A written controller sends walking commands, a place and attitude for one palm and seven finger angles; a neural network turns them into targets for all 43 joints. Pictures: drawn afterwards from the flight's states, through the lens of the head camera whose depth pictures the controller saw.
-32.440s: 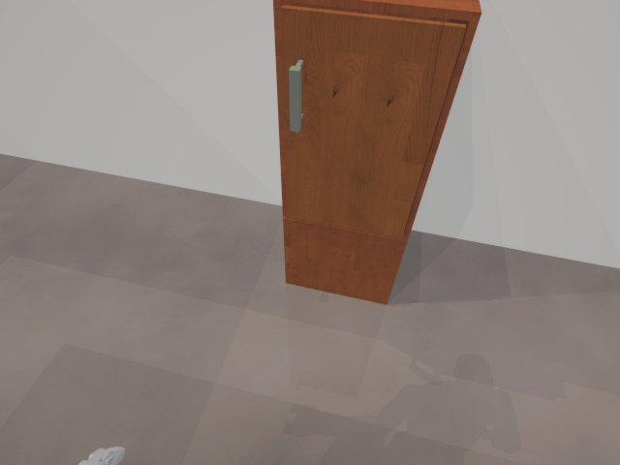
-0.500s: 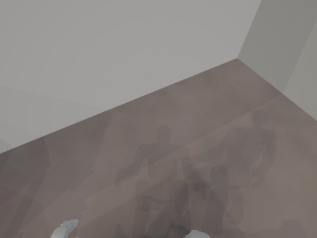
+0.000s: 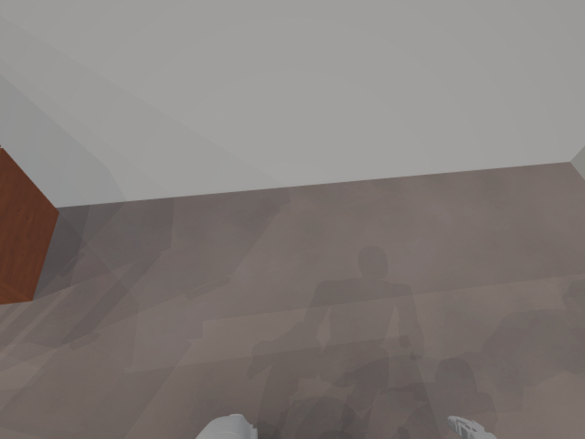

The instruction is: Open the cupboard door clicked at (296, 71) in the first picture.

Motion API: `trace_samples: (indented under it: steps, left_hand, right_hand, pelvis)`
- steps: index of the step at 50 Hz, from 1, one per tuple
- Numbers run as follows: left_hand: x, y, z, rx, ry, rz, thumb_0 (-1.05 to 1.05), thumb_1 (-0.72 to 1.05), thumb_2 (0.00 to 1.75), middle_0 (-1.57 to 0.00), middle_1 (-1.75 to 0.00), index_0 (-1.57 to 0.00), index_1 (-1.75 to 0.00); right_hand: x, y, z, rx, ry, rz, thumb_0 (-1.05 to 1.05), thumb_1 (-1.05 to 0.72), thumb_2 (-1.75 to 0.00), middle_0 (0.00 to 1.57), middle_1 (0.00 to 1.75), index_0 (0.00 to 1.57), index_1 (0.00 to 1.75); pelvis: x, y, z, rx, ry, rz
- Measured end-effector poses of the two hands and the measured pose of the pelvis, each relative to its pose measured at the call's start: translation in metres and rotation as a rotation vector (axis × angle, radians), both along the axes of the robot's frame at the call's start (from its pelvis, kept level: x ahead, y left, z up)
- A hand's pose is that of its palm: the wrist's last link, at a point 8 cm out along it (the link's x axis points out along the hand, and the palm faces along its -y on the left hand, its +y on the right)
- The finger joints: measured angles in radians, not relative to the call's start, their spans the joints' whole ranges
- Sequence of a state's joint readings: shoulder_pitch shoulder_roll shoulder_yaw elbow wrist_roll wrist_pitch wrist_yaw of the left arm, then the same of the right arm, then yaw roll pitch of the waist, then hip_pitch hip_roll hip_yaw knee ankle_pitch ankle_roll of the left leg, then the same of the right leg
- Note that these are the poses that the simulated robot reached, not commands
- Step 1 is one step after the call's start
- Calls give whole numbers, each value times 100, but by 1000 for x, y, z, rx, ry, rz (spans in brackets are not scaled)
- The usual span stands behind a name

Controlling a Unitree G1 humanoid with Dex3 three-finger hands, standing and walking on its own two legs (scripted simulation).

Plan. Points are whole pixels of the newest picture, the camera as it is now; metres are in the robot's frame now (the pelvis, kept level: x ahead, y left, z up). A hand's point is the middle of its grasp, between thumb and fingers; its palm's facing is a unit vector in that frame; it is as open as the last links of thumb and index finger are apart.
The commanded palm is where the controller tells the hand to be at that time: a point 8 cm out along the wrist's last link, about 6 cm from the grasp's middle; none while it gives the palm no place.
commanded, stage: turn to face it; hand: left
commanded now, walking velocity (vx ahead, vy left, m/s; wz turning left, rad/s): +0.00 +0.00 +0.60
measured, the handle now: out of the picture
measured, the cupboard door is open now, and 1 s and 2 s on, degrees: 53 53 53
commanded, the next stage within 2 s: take the last steps up to it in 1.70 s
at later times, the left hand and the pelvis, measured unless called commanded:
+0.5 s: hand out of the picture +0.08 +0.22 -0.15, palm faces +0.24 -0.93 -0.27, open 7.4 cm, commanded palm none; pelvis +0.01 -0.01 +0.00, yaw +15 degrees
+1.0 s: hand out of the picture -0.09 +0.17 -0.18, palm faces +0.59 -0.76 -0.26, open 7.4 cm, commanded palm none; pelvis +0.02 -0.02 -0.01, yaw +35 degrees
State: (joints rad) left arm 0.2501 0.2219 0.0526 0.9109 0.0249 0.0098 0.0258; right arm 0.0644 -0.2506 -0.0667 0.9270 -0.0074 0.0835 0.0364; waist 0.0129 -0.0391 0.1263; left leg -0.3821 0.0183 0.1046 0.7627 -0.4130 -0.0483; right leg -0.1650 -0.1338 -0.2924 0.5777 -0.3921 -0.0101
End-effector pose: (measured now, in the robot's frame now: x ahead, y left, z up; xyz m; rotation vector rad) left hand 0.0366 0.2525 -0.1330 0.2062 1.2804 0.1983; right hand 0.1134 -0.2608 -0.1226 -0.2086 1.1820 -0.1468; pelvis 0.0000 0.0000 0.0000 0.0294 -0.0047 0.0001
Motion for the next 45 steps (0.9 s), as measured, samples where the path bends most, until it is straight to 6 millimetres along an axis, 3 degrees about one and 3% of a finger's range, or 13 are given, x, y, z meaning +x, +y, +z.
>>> trace_samples:
  steps: [3,5,13,20,25,28,33,37,41,45]
  left_hand:
    - [-21,21,-18,-11,38,57,1,91,90,-21,-30,-20,-30]
    - [-27,31,-23,-8,59,87,1,91,90,-21,-30,-20,-30]
    - [-4,43,-1,-12,-45,133,1,91,90,-20,-30,-20,-30]
    - [15,32,11,3,-109,153,1,91,90,-20,-30,-20,-30]
    - [27,11,16,25,-149,174,1,90,90,-20,-30,-20,-30]
    - [25,-4,19,51,-178,198,1,90,90,-20,-30,-20,-30]
    - [1,-29,29,54,-149,270,1,90,90,-20,-30,-20,-30]
    - [-24,-45,28,35,-119,346,1,90,90,-21,-30,-20,-30]
    - [-57,-52,22,26,-90,441,1,91,90,-21,-30,-20,-30]
    - [-100,-54,11,13,-34,531,1,91,90,-21,-30,-20,-30]
  right_hand:
    - [32,16,2,-29,-82,70,1,-91,-89,19,30,20,30]
    - [42,25,6,-40,-111,104,0,-91,-89,19,30,20,30]
    - [26,44,16,-45,-41,154,0,-91,-89,20,30,20,30]
    - [2,38,6,-12,57,160,0,-91,-89,20,30,20,30]
    - [-9,17,-11,7,128,165,1,-91,-89,20,30,20,30]
    - [-6,1,-24,21,159,172,1,-91,-89,20,30,20,30]
    - [17,-11,-21,24,177,234,1,-91,-89,20,30,20,30]
    - [45,-8,-14,20,162,305,1,-91,-89,20,30,20,30]
    - [82,9,-10,7,129,404,1,-91,-89,19,30,20,30]
    - [122,44,-5,-2,63,512,1,-91,-90,19,30,20,30]
  pelvis:
    - [3,12,-13,-12,6,40]
    - [1,17,-14,-12,2,59]
    - [0,23,4,-44,15,129]
    - [4,10,8,-49,35,196]
    - [8,-11,3,-39,47,259]
    - [11,-26,-3,-27,46,293]
    - [16,-38,6,3,24,373]
    - [21,-44,11,22,15,436]
    - [23,-44,10,26,8,497]
    - [21,-38,5,13,3,553]
